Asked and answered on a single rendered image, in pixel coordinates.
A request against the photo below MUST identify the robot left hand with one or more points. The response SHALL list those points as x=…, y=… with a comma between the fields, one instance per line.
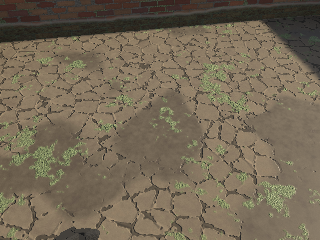
x=79, y=234

